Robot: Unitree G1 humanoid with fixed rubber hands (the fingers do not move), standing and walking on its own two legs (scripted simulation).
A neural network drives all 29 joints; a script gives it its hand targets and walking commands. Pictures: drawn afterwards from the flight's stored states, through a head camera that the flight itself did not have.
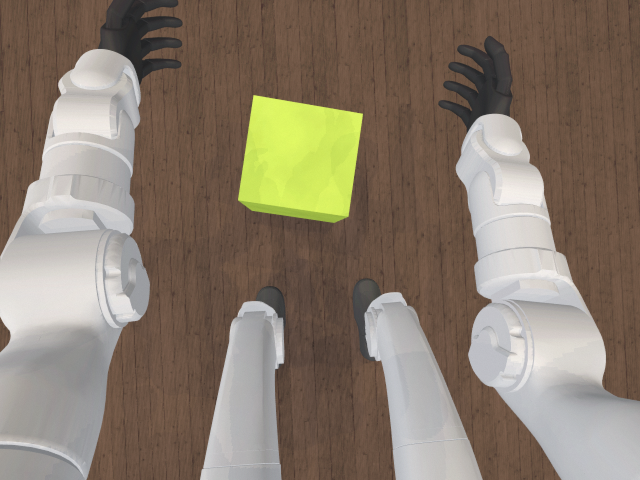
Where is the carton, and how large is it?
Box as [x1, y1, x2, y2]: [238, 95, 362, 222]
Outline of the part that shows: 253,95 238,200 250,209 257,211 331,222 346,217 348,215 362,114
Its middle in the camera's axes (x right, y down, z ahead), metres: -0.05 -0.15 +0.85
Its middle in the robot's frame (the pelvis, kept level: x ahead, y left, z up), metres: +0.51 +0.01 -0.52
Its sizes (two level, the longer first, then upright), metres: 0.210 0.200 0.250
